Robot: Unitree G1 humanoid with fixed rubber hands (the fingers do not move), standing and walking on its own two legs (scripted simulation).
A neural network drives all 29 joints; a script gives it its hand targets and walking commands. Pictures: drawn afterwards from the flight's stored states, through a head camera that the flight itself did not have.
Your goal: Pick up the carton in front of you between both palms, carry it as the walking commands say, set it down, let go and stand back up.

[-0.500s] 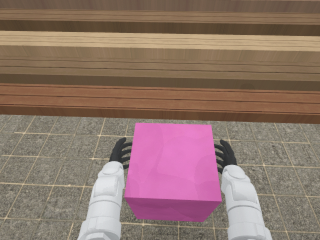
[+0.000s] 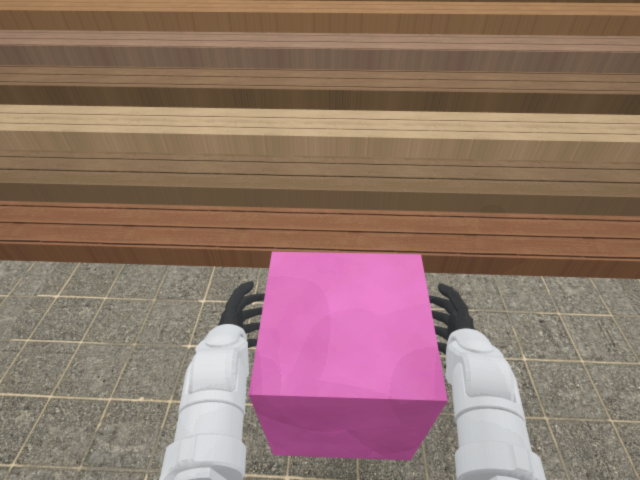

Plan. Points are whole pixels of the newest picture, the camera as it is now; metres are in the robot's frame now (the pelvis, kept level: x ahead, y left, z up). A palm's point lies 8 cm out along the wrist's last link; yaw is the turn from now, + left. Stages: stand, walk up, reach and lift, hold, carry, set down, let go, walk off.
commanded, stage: reach and lift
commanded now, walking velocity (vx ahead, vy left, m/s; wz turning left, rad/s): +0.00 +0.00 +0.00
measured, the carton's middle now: (343, 359) +0.31 +0.00 -0.05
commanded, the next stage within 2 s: hold in 0.70 s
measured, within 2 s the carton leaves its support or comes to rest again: neither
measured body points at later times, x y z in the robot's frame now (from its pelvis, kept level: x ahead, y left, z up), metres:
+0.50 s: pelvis +0.02 +0.00 +0.01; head +0.00 +0.00 +0.46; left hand +0.32 +0.15 +0.03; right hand +0.32 -0.15 +0.03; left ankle +0.04 +0.13 -0.74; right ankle +0.03 -0.13 -0.74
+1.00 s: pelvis +0.01 +0.00 +0.01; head -0.03 +0.00 +0.46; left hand +0.31 +0.15 +0.05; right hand +0.31 -0.15 +0.05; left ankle +0.04 +0.13 -0.74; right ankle +0.03 -0.13 -0.74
